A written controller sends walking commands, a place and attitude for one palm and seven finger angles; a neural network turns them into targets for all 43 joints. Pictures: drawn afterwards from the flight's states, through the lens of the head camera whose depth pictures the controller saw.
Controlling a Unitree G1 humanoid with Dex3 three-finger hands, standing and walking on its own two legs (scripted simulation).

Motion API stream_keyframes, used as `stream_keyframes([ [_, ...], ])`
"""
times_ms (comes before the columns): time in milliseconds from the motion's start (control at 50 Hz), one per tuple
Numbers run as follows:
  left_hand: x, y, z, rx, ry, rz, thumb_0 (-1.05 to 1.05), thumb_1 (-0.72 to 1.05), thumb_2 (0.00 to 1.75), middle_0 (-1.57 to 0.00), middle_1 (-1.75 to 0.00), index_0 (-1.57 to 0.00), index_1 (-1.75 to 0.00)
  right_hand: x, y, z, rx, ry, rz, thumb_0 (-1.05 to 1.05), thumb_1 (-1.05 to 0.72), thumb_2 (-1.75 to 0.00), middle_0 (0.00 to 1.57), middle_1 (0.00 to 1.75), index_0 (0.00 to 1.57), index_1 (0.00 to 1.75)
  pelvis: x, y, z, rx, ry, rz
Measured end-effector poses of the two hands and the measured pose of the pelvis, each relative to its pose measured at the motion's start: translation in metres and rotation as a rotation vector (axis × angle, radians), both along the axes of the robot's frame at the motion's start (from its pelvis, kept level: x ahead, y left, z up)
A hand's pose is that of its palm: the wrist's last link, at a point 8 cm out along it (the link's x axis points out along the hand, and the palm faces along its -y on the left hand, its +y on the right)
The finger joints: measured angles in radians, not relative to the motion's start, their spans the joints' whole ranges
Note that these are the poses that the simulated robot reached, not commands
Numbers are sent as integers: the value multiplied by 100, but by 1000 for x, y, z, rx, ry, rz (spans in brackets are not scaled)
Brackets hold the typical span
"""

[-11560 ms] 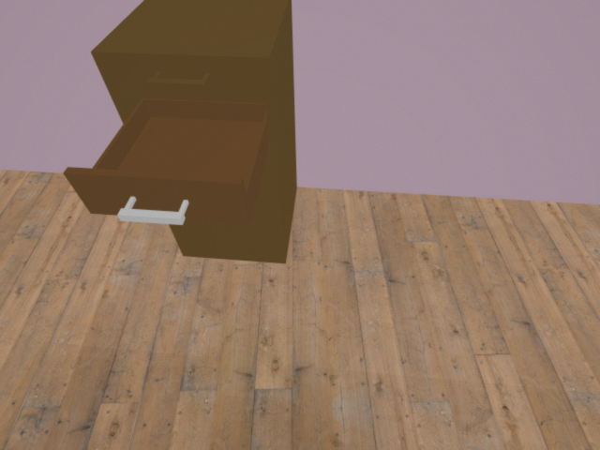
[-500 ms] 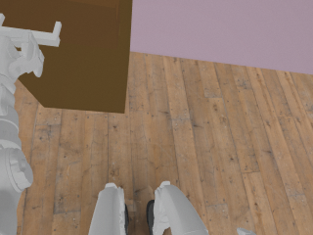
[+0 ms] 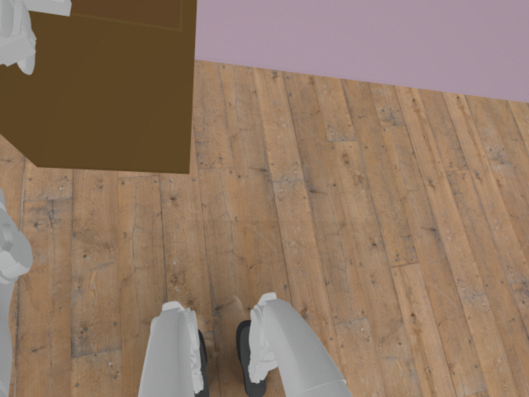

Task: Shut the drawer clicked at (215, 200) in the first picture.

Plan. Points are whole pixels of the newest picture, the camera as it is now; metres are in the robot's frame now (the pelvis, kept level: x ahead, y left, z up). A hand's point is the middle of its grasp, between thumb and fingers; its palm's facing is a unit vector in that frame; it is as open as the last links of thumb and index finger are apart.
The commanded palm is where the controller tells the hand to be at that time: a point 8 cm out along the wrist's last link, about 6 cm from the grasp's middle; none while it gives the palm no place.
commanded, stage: push the drawer shut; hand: left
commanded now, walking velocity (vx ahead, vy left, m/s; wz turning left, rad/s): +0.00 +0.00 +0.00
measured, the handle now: out of the picture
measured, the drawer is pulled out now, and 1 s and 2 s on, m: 0.00 0.00 0.00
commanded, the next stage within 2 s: pull the fist back off the drawer in 0.22 s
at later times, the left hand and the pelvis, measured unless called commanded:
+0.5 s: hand (17, 31) +0.56 +0.25 +0.06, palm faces -0.01 -1.00 -0.04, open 3.2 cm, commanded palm +0.59 +0.23 +0.06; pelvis -0.02 -0.01 -0.01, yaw +0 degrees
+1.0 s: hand (23, 50) +0.54 +0.24 +0.06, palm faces -0.02 -1.00 -0.03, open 3.3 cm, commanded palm +0.53 +0.26 +0.06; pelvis +0.01 +0.00 +0.02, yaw +0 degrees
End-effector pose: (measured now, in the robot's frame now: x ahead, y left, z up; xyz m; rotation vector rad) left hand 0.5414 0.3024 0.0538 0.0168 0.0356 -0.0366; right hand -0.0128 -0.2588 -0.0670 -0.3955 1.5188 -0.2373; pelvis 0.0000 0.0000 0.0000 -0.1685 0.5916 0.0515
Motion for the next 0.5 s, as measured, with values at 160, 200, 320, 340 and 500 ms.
stream_keyframes([
  [160, 2, 6, 2, 9, 11, 18, 0, 66, 90, -140, -160, -140, -160, -6, -2, 2, -16, 14, 11, 0, -90, -90, 20, 30, 21, 30, -4, -4, -3, -11, 4, 14],
  [200, 3, 6, 3, 12, 10, 20, 1, 65, 90, -140, -160, -140, -160, -7, -4, 3, -24, 13, 17, 0, -90, -90, 20, 30, 21, 30, -6, -5, -4, -14, 4, 18],
  [320, 3, 6, 5, 19, 7, 25, 4, 65, 92, -140, -160, -140, -160, -10, -10, 5, -49, 0, 36, 0, -90, -90, 20, 30, 21, 30, -12, -9, -6, -19, 6, 23],
  [340, 3, 5, 5, 20, 8, 26, 4, 65, 92, -140, -160, -140, -160, -10, -11, 5, -52, -2, 39, 0, -90, -90, 20, 30, 21, 30, -13, -10, -7, -19, 6, 23],
  [500, 2, 4, 5, 23, 19, 23, 4, 67, 93, -140, -160, -140, -160, -16, -14, 3, -59, -22, 45, 0, -90, -90, 20, 30, 21, 30, -20, -12, -10, -17, 4, 17],
])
